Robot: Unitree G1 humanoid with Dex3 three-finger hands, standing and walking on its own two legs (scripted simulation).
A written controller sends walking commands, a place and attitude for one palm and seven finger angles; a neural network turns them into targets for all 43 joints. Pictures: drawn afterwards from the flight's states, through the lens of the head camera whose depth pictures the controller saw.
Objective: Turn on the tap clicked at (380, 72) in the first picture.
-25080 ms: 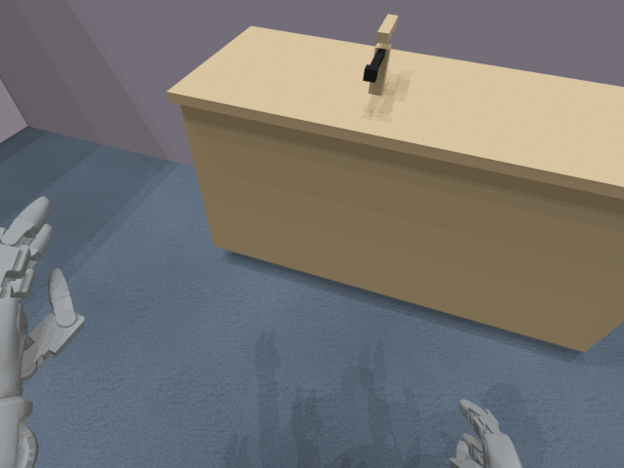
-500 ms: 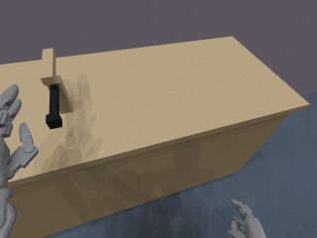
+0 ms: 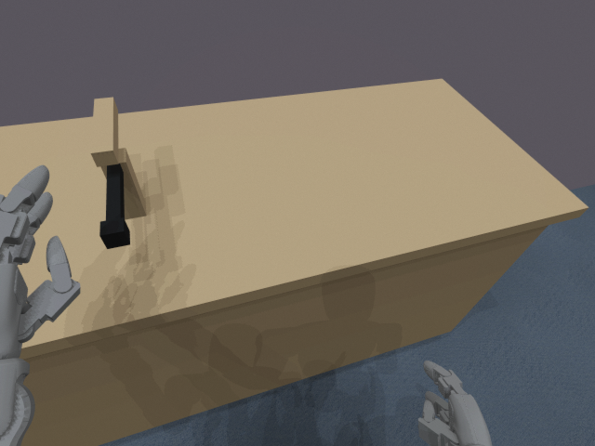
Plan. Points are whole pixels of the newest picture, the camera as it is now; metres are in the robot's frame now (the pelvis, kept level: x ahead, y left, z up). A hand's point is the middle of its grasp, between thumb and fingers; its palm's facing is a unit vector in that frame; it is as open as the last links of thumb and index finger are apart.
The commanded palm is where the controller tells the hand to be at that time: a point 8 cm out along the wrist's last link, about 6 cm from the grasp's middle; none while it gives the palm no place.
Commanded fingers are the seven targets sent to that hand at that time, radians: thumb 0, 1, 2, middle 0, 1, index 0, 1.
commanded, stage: look again from close up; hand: left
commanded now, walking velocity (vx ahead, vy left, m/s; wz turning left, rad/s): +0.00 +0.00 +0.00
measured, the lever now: (115, 233) +0.33 +0.28 +0.09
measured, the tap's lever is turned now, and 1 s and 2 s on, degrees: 0 0 0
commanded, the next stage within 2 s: turn the palm inward beside the body in 0.22 s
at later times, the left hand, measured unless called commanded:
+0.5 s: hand (63, 252) +0.24 +0.26 +0.19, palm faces +0.43 -0.85 -0.32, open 7.5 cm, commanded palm +0.15 +0.28 +0.17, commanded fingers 0.00 0.90 0.90 -0.20 -0.30 -0.20 -0.30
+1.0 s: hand (128, 301) +0.21 +0.20 +0.15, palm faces +0.50 -0.80 -0.32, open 7.5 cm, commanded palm +0.14 +0.24 +0.17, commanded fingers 0.00 0.90 0.90 -0.20 -0.30 -0.20 -0.30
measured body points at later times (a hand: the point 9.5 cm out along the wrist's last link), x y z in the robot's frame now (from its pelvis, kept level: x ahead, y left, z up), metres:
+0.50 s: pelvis -0.01 -0.02 +0.00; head -0.01 -0.02 +0.45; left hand +0.21 +0.30 +0.20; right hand +0.18 -0.23 -0.08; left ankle +0.02 +0.06 -0.74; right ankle +0.01 -0.13 -0.74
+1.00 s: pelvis +0.01 -0.09 -0.02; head +0.00 -0.12 +0.43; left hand +0.18 +0.24 +0.17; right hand +0.23 -0.29 -0.11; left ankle +0.02 +0.06 -0.74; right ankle +0.01 -0.14 -0.74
